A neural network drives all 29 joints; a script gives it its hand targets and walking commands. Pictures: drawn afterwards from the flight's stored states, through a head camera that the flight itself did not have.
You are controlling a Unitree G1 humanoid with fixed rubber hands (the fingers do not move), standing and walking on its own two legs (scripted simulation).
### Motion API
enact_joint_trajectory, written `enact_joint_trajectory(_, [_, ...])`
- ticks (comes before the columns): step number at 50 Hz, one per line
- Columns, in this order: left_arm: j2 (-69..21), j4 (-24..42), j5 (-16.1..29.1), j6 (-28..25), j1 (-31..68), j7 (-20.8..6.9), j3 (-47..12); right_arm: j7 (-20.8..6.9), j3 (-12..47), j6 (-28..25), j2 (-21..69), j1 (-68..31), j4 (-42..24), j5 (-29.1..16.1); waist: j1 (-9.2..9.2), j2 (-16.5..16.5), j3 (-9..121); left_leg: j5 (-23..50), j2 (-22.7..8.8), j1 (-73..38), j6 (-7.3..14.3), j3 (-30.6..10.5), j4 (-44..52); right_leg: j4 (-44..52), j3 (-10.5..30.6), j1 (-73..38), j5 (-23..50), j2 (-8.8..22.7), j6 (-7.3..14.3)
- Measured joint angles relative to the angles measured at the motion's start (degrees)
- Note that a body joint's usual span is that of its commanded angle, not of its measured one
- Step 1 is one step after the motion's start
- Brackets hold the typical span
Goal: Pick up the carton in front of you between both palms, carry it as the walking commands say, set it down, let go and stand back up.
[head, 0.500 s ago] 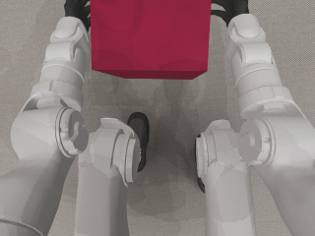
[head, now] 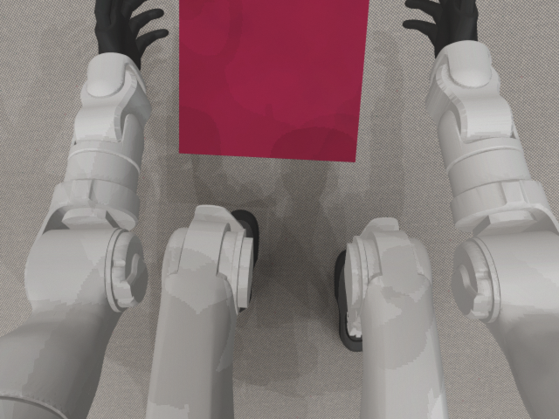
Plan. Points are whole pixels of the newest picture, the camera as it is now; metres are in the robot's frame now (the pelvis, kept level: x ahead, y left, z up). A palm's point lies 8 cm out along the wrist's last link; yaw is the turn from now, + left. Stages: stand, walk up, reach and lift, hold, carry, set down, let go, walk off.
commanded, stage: set down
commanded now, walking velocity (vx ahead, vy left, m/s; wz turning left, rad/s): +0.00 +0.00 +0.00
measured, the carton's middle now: (276, 89) +0.49 +0.07 -0.27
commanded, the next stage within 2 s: let go in 0.82 s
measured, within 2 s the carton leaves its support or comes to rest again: neither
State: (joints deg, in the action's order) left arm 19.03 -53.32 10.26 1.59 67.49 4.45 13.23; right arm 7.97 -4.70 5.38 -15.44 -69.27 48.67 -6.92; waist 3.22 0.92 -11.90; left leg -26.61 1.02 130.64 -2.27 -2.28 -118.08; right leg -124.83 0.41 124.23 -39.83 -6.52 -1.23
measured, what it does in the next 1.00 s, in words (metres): rises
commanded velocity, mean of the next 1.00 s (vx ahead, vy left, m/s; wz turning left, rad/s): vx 0.00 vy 0.00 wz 0.00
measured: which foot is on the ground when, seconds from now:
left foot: down 0.00-1.00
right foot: down 0.00-1.00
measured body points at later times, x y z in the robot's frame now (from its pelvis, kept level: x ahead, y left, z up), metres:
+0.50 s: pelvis +0.01 +0.01 +0.13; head +0.33 +0.03 +0.45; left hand +0.50 +0.25 +0.01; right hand +0.54 -0.15 +0.01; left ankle +0.14 +0.13 -0.36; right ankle +0.08 -0.11 -0.36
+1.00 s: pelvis +0.05 +0.01 +0.26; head +0.33 +0.03 +0.62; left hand +0.48 +0.25 +0.15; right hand +0.52 -0.16 +0.15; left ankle +0.14 +0.13 -0.36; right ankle +0.08 -0.11 -0.36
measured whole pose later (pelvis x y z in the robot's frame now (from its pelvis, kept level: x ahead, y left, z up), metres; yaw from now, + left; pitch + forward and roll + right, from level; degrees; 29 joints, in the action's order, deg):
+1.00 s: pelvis +0.05 +0.01 +0.26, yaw +0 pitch +43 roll -2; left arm 11.3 -40.5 -3.0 5.3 42.9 -0.8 17.0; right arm 0.6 -13.6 5.5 -11.4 -45.6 42.8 3.0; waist 2.2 0.2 7.4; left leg -16.1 1.0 88.8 -0.2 -2.2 -61.5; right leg -65.1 3.2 83.6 -24.9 -3.9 -1.3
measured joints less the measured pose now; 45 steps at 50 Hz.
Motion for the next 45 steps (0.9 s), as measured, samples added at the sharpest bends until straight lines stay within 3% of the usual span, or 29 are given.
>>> enact_joint_trajectory(5, [-1.46,2.77,-2.57,2.6,-4.27,-0.45,1.5,-0.65,-3.87,1.69,0.86,3.44,-0.04,2.9,0.17,-0.03,6.16,0.18,0.13,-3.07,0.47,-0.35,5.73,6.62,-0.04,-3.23,0.85,0.38,0.02])
enact_joint_trajectory(15, [-4.09,2.0,-5.82,3.04,-4.72,-0.42,2.15,-3.42,-6.29,0.56,-0.17,3.83,3.71,3.03,-0.32,-0.33,13.64,2.18,0.3,-6.69,1.47,0.14,15.49,17.05,0.95,-6.7,3.65,1.03,-0.78])
enact_joint_trajectory(26, [-4.48,12.11,-6.53,6.32,-11.17,-1.06,2.84,-5.41,-6.85,2.49,-0.14,10.07,-4.46,3.15,-0.36,-0.37,15.38,4.36,0.36,-15.24,1.68,-0.06,27.57,29.78,1.34,-14.88,6.87,1.61,-0.59])
enact_joint_trajectory(45, [-7.9,9.97,-11.82,3.87,-18.81,-3.92,5.39,-7.9,-9.71,-0.08,2.79,17.4,-2.11,7.23,-0.77,-0.55,19.79,9.1,0.0,-35.47,2.0,0.23,50.8,53.7,2.66,-34.27,13.24,2.39,-0.2])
